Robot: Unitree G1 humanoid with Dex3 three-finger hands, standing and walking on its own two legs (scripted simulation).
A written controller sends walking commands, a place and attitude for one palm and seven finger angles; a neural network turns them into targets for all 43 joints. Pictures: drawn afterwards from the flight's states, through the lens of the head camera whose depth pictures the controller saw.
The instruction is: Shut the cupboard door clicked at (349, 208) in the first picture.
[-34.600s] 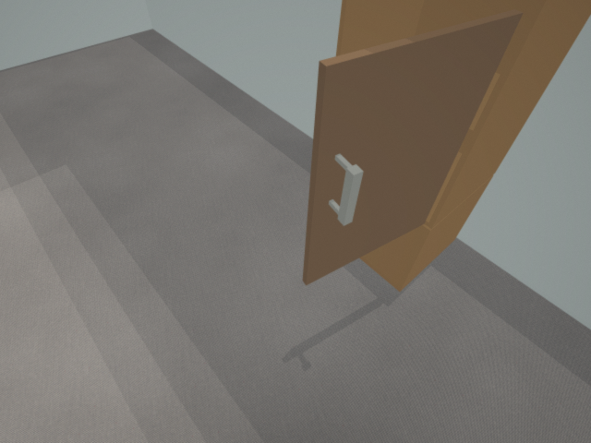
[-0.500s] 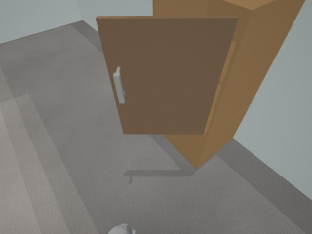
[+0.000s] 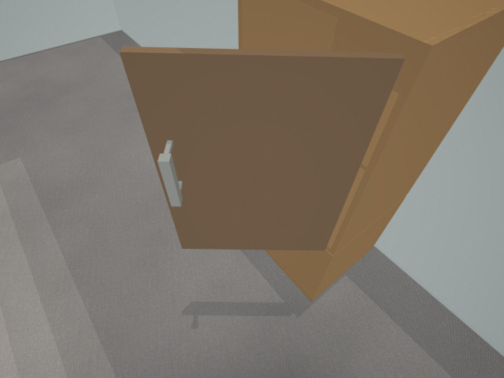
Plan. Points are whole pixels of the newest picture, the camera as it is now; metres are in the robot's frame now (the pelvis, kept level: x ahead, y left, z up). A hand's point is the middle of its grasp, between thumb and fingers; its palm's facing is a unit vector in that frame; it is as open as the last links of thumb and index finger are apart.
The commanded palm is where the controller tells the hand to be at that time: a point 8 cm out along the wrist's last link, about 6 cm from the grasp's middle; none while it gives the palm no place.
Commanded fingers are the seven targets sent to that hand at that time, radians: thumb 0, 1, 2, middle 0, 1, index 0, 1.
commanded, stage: come to a stop and stand still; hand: left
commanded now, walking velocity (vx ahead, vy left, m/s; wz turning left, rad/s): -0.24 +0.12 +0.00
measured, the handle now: (173, 174) +0.47 +0.19 +0.02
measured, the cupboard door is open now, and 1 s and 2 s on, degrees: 51 51 51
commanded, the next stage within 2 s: look again from close up in 1.06 s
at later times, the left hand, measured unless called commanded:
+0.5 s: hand out of the picture +0.04 +0.22 -0.17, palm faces +0.07 -0.98 -0.20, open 7.3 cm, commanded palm none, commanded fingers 0.00 0.90 0.90 -0.20 -0.30 -0.20 -0.30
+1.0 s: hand out of the picture -0.06 +0.16 -0.17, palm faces +0.03 -0.99 -0.15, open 7.3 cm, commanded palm none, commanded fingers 0.00 0.90 0.90 -0.20 -0.30 -0.20 -0.30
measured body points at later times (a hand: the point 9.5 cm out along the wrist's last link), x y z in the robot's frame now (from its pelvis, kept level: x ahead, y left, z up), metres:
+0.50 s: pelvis -0.02 +0.02 +0.01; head +0.02 +0.05 +0.46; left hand +0.03 +0.27 -0.15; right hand +0.04 -0.21 -0.13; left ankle -0.02 +0.12 -0.73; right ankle -0.04 -0.11 -0.69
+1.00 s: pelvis -0.05 +0.00 +0.02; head -0.05 +0.01 +0.47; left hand -0.06 +0.21 -0.15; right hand -0.07 -0.23 -0.14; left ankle -0.02 +0.12 -0.73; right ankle -0.07 -0.11 -0.73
